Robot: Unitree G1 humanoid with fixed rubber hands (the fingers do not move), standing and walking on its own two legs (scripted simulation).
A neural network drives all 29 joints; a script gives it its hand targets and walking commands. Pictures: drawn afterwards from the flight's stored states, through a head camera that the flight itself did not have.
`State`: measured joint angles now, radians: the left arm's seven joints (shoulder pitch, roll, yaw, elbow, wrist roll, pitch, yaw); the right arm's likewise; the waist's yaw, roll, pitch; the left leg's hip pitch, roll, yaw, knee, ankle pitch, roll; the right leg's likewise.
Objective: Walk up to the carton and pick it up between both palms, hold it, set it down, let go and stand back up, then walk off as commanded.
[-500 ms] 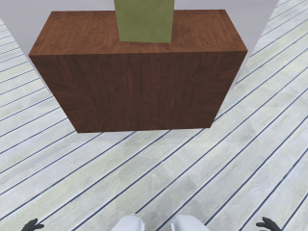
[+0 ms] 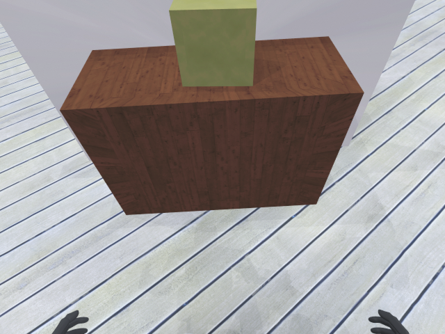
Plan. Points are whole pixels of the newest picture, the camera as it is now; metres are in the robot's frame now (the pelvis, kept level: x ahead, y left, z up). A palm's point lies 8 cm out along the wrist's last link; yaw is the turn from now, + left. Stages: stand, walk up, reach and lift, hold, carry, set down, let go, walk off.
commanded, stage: walk off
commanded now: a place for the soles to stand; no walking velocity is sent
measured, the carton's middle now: (217, 38) +0.96 +0.02 +0.06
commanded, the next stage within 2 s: stand in 0.20 s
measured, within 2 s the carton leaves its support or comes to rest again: neither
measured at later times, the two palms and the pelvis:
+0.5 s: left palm out of the picture +0.13 +0.31 -0.08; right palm out of the picture +0.13 -0.29 -0.08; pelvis +0.00 +0.01 +0.00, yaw +0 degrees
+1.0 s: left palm out of the picture +0.11 +0.30 -0.08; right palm out of the picture +0.09 -0.30 -0.09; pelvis -0.02 +0.01 +0.01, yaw -1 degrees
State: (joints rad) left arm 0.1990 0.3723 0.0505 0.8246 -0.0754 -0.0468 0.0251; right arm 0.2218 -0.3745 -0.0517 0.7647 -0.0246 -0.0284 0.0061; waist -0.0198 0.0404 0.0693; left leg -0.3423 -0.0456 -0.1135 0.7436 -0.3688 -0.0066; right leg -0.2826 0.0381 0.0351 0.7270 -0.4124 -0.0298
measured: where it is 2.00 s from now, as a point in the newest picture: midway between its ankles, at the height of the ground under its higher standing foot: outside the picture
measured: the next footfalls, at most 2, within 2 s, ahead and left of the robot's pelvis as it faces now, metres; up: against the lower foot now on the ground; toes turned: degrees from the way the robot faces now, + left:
none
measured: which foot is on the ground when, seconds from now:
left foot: down 0.00-1.00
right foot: down 0.00-1.00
